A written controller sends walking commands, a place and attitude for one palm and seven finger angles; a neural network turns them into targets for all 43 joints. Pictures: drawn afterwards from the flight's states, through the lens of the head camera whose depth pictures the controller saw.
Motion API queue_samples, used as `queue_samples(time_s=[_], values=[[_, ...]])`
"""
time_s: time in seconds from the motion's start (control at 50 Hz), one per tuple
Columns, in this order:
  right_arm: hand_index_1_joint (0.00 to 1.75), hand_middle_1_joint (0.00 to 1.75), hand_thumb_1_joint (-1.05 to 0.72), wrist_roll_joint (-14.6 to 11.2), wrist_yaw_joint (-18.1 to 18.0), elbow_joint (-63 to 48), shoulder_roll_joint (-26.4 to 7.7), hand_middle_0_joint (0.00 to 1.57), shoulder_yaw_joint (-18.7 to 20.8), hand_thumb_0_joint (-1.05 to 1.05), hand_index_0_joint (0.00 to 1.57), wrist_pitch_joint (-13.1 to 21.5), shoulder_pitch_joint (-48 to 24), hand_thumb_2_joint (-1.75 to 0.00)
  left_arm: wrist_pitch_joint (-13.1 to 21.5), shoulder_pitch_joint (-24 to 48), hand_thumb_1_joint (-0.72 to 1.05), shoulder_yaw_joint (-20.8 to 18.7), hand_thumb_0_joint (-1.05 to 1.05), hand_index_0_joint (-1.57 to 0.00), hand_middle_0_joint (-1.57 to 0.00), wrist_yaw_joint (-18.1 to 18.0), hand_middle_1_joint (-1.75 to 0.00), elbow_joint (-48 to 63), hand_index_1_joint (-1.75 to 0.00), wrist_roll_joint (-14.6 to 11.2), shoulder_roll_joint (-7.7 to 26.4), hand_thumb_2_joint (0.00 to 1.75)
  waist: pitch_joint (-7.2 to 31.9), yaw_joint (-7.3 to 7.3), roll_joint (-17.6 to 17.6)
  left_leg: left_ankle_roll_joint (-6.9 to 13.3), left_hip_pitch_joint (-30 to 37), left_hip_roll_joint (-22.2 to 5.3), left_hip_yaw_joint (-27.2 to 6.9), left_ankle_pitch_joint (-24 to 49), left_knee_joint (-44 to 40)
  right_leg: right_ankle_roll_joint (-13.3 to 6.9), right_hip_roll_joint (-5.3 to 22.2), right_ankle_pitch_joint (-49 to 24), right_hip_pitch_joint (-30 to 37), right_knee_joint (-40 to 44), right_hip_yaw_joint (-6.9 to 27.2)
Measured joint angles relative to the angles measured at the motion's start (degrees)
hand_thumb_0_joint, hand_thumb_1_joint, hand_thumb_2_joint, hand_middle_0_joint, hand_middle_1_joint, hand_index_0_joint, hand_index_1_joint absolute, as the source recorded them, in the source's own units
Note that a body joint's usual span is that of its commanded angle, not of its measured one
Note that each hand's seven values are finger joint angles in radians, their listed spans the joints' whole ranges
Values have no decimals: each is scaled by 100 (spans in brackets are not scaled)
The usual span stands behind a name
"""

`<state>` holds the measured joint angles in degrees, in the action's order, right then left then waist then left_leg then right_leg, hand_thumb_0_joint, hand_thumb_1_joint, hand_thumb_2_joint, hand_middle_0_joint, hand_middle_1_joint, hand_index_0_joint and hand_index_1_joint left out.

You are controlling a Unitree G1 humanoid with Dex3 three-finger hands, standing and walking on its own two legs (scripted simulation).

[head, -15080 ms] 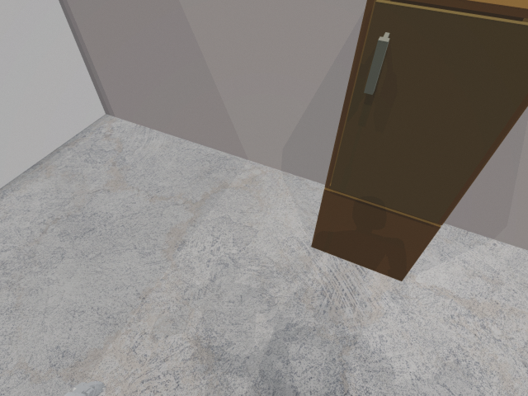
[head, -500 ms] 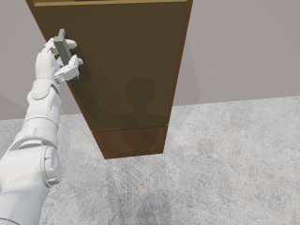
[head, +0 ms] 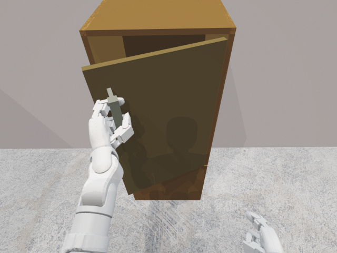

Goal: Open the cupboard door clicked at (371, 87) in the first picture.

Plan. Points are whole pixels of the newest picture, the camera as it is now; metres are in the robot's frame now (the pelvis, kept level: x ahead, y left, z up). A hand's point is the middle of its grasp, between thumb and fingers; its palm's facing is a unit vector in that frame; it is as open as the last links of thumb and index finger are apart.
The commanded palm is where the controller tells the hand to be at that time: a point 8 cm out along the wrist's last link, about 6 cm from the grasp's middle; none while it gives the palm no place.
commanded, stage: pull the door open along its arc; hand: left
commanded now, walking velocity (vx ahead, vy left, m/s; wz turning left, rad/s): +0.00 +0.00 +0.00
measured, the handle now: (116, 114) +0.41 +0.16 +0.13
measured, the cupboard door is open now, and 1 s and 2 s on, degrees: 23 42 46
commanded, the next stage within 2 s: open thumb and fingers to let go in 0.52 s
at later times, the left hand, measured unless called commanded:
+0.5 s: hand (161, 159) +0.27 +0.03 +0.14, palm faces +0.29 -0.96 -0.03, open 6.3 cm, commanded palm +0.21 +0.06 +0.13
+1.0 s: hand (152, 155) +0.28 +0.05 +0.14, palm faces +0.41 -0.91 -0.01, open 9.7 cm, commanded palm +0.23 +0.08 +0.13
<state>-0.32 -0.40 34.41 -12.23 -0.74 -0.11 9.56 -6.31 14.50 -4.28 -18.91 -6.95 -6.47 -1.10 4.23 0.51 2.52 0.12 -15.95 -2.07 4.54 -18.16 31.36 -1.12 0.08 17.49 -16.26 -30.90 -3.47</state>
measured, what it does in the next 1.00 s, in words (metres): stands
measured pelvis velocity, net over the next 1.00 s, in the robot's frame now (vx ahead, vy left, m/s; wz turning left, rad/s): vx -0.02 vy -0.03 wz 0.07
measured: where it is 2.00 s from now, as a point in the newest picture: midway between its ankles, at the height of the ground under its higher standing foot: outside the picture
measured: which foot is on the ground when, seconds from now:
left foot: down 0.00-1.00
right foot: down 0.00-1.00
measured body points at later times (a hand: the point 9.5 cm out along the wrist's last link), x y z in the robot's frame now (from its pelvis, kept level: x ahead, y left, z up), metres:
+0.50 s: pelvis +0.00 -0.02 +0.00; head -0.02 -0.06 +0.45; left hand +0.25 +0.08 +0.14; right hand +0.20 -0.21 -0.10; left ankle -0.02 +0.11 -0.73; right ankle -0.02 -0.10 -0.73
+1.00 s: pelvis -0.02 -0.03 +0.00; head -0.04 -0.05 +0.45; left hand +0.25 +0.10 +0.14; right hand +0.19 -0.22 -0.09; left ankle -0.02 +0.11 -0.73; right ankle -0.02 -0.10 -0.73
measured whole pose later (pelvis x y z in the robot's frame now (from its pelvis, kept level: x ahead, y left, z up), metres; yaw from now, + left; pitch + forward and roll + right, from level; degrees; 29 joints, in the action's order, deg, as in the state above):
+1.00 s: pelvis -0.02 -0.03 +0.00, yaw +4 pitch -3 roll +0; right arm 1.9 -0.1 37.5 -10.4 -0.7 -4.2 5.7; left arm -13.2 4.3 14.8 -34.2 5.0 1.7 -6.4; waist 0.3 1.9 3.7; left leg -1.6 -11.1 -2.3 -0.4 -15.7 30.2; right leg -3.2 -0.4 16.6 -9.3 -29.1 -8.1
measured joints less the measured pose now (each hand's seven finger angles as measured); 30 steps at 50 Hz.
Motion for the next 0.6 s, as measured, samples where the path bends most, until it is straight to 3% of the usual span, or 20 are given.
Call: queue_samples(time_s=[0.08, 0.16, 0.34, 0.46, 0.6], values=[[30, 30, -91, 144, 3, 11, 136, 20, -48, 1, 20, -166, -305, -90, -494, -205, 68, 508, 1, -33, -31, -925, -128, 445, -130, 389, -447, 78, -34, 64, -7, -32, 167, 22, -134, 32, -62, -29, 17, 16, 231, 80, -134], [30, 30, -91, 220, 22, 27, 246, 20, -67, 1, 20, -340, -436, -90, -768, -447, 69, 967, 1, -32, -30, -1353, -128, 724, -131, 730, -683, 79, -69, 124, -10, -65, 314, 28, -239, 42, -98, -64, 17, 39, 425, 131, -238], [30, 30, -91, 226, 138, 100, 316, 20, -58, 1, 20, -604, -355, -90, -929, -1190, 68, 1794, 1, -31, -31, -1384, -131, 1500, -132, 800, -521, 78, -187, 124, 71, -128, 489, -5, -333, 9, -58, -126, -16, 99, 635, 105, -328], [30, 30, -91, 197, 357, 138, 269, 20, -12, 1, 20, -643, -252, -90, -1046, -1774, 67, 2273, 1, -33, -32, -1310, -132, 2191, -132, 684, -277, 73, -198, 13, 181, -161, 463, -49, -328, -44, 56, -160, -53, 151, 598, -12, -319], [30, 30, -91, 217, 385, 290, 187, 20, -24, 1, 20, -633, -298, -90, -1207, -1834, 66, 2384, 1, -35, -34, -1421, -131, 2342, -133, 556, -217, 72, -212, -35, 238, -197, 436, -103, -363, -53, 149, -217, -105, 173, 584, -90, -347]])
